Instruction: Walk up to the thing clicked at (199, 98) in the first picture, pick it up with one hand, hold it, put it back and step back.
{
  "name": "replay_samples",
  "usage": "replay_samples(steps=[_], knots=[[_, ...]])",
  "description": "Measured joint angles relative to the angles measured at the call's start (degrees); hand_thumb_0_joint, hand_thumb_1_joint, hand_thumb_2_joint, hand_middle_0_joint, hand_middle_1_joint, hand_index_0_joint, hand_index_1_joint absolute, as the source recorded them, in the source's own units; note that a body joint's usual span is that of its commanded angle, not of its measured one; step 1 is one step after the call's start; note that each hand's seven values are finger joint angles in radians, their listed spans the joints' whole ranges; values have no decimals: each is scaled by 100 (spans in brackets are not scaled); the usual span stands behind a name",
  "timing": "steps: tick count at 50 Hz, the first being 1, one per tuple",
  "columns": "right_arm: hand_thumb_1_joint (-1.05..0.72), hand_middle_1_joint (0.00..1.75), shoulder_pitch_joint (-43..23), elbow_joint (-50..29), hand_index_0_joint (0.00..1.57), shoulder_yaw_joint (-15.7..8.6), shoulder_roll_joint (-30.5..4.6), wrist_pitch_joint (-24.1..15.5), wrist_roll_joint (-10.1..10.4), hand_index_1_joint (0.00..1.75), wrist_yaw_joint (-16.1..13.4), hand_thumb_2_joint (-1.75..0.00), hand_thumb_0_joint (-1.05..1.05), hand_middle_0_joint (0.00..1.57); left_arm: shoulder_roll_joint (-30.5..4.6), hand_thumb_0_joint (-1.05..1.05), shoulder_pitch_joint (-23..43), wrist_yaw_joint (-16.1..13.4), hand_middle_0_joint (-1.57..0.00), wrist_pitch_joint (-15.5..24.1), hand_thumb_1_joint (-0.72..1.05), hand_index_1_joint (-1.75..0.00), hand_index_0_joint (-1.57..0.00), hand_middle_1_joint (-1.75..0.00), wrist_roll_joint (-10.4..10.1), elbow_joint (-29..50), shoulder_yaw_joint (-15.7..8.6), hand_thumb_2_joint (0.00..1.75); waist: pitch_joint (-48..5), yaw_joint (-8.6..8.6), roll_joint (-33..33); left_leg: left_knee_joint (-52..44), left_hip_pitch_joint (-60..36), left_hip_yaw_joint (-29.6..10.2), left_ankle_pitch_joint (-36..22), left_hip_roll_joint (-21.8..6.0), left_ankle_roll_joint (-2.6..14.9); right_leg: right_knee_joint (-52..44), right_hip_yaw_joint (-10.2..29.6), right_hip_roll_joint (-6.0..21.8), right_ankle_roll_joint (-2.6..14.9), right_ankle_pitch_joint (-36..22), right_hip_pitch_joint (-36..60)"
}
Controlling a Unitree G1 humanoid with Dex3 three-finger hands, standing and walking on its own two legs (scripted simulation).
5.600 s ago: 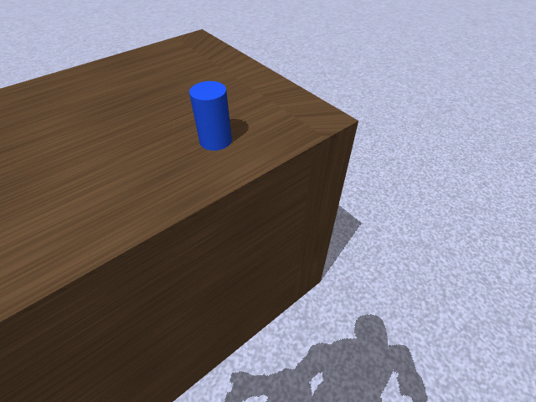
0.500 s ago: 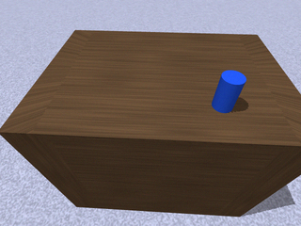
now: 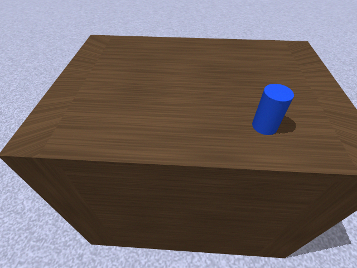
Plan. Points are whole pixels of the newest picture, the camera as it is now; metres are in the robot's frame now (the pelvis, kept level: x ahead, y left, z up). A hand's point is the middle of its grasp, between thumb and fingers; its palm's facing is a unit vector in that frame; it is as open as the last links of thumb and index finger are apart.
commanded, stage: stand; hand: right
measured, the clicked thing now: (271, 110) +0.50 -0.22 +0.08
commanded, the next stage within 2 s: rise first in 0.52 s
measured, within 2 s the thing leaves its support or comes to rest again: neither
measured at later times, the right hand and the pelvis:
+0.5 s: hand out of the picture +0.08 -0.25 -0.16, palm faces -0.02 +0.94 -0.34, open 7.3 cm; pelvis +0.01 +0.00 +0.00, yaw +0 degrees
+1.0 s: hand (301, 257) +0.18 -0.26 -0.08, palm faces +0.25 +0.90 -0.35, open 13.7 cm; pelvis +0.01 +0.00 -0.01, yaw -1 degrees
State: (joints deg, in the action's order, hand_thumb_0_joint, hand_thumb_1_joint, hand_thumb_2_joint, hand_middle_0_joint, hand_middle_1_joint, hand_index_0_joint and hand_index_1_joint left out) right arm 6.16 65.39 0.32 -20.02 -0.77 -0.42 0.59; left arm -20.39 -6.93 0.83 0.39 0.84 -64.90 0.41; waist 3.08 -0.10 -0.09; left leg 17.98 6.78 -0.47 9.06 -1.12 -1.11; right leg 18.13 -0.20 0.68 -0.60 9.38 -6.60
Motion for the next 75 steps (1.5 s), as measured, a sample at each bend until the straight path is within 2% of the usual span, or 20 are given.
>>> replay_samples(steps=[32,34,36,39,45,52,58,63,71,75], knots=[[-90,29,-15,-44,21,2,2,10,1,30,-13,-90,1,20,-1,1,49,-18,-21,5,91,-30,-21,-30,-3,49,5,89,-14,-5,16,2,-49,15,60,-3,5,-28,14,-1,-6,39,57],[-88,27,27,-451,19,-2,46,-7,215,28,-94,-88,1,18,19,1,-4,-99,-19,90,89,-28,-19,-28,-235,435,-25,87,28,-11,36,235,171,14,141,4,11,228,16,5,-3,133,-173],[-84,23,-78,-823,16,-89,138,-257,380,24,-192,-83,1,16,96,1,76,-190,-16,324,84,-24,-15,-24,-412,792,-102,82,190,-35,47,440,339,14,203,12,17,449,21,12,-1,202,-349],[-72,17,-341,-1155,13,-368,267,-397,450,17,-312,-71,1,13,243,1,257,-315,-11,431,72,-17,-11,-17,-503,1225,-311,70,231,-19,35,654,618,53,255,2,20,655,65,1,-5,234,-641],[-41,9,-121,-2152,9,-813,316,-452,318,9,-415,-41,1,9,465,1,314,-387,-7,456,44,-9,-6,-8,-311,1568,-598,41,-132,-61,43,645,760,59,267,28,46,665,71,27,-25,258,-791],[-5,5,737,-3441,7,-918,240,-351,346,6,-477,-21,1,6,646,1,-365,-449,-6,331,9,-5,-5,-5,-325,2420,-466,19,-356,-102,159,516,471,101,342,38,55,565,106,39,-35,336,-529],[23,5,1137,-4616,6,-1016,277,-390,338,6,-510,-12,0,5,753,1,-676,-499,-7,407,-21,-5,-6,-4,-275,3057,-373,11,-269,-184,217,514,261,133,414,13,60,500,135,15,-38,361,-305],[40,5,1384,-5485,6,-1187,267,-492,344,6,-461,-7,0,5,747,0,-699,-468,-7,438,-39,-5,-6,-4,-244,3130,-467,6,-242,-227,268,518,142,159,462,-4,58,473,159,-2,-37,380,-182],[55,5,1755,-6408,5,-1469,239,-637,360,6,-344,-4,-1,4,673,0,-848,-387,-7,341,-51,-5,-6,-4,-223,3123,-729,4,-179,-246,295,536,17,171,510,-21,55,443,170,-17,-39,396,-41],[58,5,1819,-6753,5,-1534,237,-757,349,6,-320,-3,-1,4,639,0,-816,-396,-7,338,-53,-5,-6,-4,-213,3138,-773,4,-116,-258,275,545,-11,173,505,-22,58,439,171,-18,-41,383,-8]])
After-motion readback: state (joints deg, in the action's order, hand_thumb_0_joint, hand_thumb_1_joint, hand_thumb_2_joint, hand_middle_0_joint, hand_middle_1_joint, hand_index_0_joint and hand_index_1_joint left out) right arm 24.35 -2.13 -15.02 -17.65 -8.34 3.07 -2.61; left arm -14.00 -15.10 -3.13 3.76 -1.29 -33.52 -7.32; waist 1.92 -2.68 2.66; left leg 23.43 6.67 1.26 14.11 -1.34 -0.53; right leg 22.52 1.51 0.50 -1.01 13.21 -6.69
